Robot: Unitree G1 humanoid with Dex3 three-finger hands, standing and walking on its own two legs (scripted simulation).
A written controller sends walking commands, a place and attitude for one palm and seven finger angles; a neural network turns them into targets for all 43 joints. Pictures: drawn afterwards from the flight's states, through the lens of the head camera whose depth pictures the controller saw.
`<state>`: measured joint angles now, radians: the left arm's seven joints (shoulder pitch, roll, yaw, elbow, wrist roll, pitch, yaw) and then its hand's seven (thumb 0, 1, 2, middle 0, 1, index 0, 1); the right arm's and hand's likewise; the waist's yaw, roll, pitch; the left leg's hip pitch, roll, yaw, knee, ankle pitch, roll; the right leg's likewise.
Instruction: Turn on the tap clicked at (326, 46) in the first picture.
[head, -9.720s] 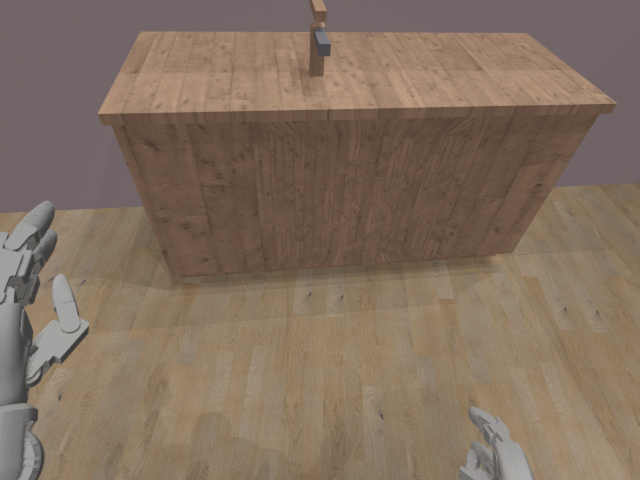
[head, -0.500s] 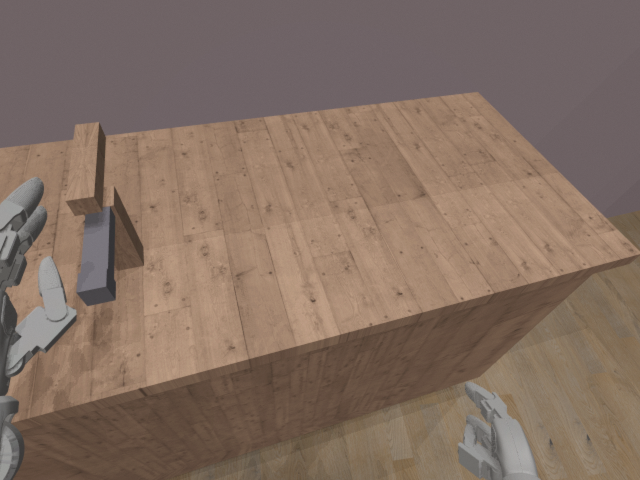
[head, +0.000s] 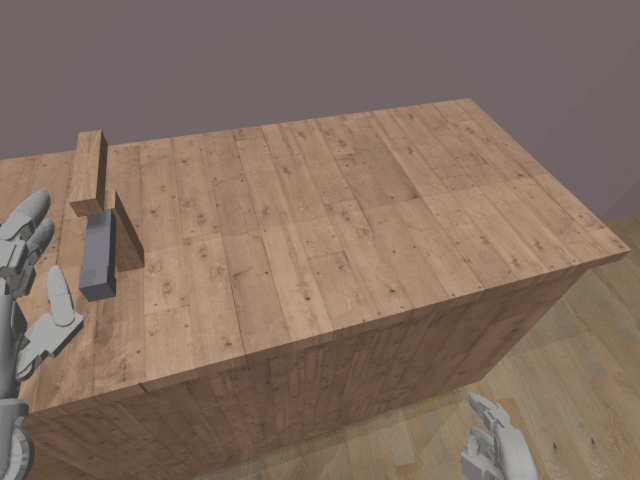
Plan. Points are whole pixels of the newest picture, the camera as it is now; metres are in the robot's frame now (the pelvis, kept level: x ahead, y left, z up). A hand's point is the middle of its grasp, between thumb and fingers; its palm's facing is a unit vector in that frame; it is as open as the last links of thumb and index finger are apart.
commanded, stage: shuffle to correct the standing spot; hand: left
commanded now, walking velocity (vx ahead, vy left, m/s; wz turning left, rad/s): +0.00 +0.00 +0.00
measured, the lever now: (98, 283) +0.29 +0.28 +0.10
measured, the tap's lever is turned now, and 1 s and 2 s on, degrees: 0 0 0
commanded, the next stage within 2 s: come to a stop and stand still in 0.44 s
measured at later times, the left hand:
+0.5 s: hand (92, 347) +0.19 +0.22 +0.16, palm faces +0.33 -0.84 -0.43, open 7.4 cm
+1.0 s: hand (10, 332) +0.19 +0.27 +0.19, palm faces +0.47 -0.78 -0.41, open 7.4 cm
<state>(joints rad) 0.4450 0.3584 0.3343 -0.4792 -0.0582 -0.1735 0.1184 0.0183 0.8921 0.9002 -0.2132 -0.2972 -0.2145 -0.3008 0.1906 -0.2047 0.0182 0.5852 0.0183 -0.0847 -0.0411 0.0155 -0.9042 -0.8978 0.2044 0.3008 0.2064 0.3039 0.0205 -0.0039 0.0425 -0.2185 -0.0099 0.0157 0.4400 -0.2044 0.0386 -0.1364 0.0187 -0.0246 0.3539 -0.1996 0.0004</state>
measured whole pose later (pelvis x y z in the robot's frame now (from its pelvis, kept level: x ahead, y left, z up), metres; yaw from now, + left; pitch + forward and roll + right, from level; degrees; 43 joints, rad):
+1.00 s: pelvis -0.07 +0.00 -0.01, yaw -2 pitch -1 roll +0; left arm 0.24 0.45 0.48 -0.34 -0.06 -0.24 0.11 0.02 0.89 0.90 -0.21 -0.30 -0.21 -0.30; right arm 0.21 -0.23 0.00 0.60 0.02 -0.17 0.00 0.02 -0.91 -0.90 0.20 0.30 0.20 0.30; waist 0.03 -0.02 0.10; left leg -0.19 -0.02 0.05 0.50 -0.31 0.03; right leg -0.32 0.01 0.00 0.47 -0.14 -0.01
